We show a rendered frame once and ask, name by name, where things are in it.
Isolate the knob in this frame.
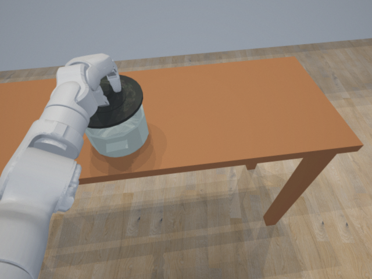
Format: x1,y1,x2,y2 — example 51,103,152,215
100,83,114,100

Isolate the pot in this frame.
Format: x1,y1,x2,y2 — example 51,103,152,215
85,105,149,158

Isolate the left robot forearm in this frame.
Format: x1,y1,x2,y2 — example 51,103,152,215
0,60,101,200

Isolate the lid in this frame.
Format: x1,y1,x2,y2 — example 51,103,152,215
88,75,143,129

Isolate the robot left upper arm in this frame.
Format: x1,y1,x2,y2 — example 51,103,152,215
0,146,82,279

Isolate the robot left hand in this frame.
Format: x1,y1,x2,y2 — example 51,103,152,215
65,53,121,107

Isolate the table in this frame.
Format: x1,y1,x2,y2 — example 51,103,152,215
0,56,363,226

